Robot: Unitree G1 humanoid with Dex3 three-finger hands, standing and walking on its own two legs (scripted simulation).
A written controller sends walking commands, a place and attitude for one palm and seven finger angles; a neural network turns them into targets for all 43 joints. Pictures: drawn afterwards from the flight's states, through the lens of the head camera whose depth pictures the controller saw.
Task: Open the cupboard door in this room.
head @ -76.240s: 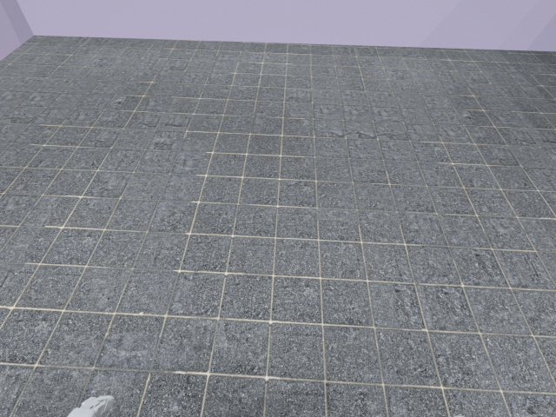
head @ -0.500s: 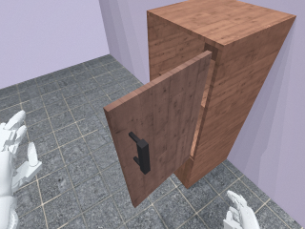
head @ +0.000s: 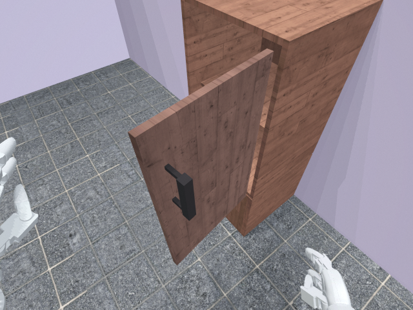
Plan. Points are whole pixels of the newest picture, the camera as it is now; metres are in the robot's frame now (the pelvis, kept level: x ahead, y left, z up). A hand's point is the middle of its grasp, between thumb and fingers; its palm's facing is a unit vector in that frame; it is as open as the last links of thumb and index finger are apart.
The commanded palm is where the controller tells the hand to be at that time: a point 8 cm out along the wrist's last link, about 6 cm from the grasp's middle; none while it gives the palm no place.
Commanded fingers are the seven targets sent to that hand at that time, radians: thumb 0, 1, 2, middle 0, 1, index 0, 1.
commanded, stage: step back with the hand held close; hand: left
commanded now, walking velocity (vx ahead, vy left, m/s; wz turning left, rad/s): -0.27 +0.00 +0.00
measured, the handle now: (180, 192) +0.33 +0.09 +0.04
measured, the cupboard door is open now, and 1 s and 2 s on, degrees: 97 97 97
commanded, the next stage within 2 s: stop stepping back and stand still in 0.88 s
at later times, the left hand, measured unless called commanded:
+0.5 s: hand out of the picture +0.13 +0.27 +0.15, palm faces +0.47 -0.76 -0.45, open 7.4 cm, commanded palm +0.06 +0.31 +0.17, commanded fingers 0.00 0.90 0.90 -0.20 -0.30 -0.20 -0.30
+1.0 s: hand out of the picture +0.07 +0.22 +0.15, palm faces +0.26 -0.81 -0.53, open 7.4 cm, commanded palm +0.00 +0.28 +0.17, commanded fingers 0.00 0.90 0.90 -0.20 -0.30 -0.20 -0.30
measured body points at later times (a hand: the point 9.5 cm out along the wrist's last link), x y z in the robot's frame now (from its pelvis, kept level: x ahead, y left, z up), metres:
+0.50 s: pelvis -0.07 +0.01 -0.03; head -0.06 +0.02 +0.42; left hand +0.10 +0.31 +0.17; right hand +0.10 -0.22 -0.10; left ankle -0.02 +0.10 -0.74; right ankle +0.05 -0.12 -0.74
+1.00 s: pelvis -0.16 -0.01 -0.01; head -0.10 -0.01 +0.44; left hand +0.05 +0.26 +0.18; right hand +0.02 -0.25 -0.09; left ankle -0.08 +0.09 -0.72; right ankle -0.24 -0.12 -0.74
